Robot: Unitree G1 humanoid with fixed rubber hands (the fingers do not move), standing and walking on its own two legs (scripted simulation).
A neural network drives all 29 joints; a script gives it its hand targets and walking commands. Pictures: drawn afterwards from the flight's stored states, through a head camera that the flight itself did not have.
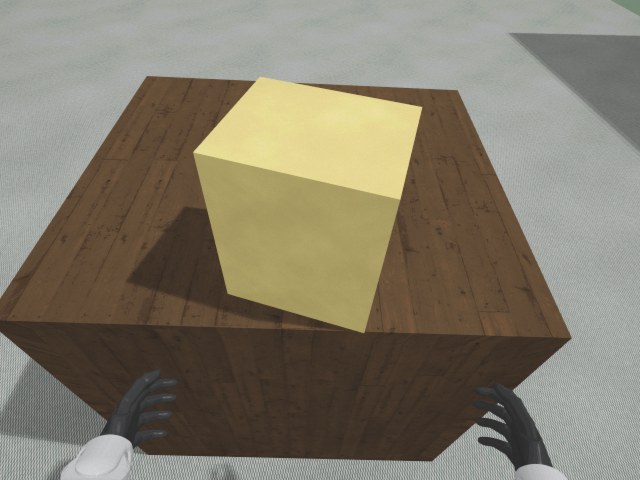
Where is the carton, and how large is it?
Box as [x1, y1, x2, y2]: [193, 77, 421, 332]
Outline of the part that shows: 259,77 193,152 227,292 233,295 363,332 398,206 421,107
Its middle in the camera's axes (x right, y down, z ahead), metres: -0.01 -0.04 +0.52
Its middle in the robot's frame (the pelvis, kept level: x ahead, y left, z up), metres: +0.42 +0.02 +0.11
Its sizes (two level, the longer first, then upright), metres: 0.208 0.172 0.253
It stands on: a pedestal, 0.76 m high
